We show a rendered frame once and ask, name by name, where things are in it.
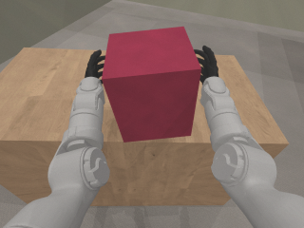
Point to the robot right upper arm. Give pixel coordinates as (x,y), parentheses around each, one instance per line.
(248,176)

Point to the carton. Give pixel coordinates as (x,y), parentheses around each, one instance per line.
(151,79)

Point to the left robot forearm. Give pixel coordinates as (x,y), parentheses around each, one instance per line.
(86,118)

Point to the left robot hand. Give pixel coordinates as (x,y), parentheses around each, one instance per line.
(93,66)

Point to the pedestal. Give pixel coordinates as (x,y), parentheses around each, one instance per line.
(37,90)

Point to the right robot forearm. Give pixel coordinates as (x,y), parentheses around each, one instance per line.
(222,115)

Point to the robot left upper arm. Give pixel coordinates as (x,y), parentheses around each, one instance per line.
(75,178)

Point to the right robot hand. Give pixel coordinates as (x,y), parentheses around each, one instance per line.
(209,66)

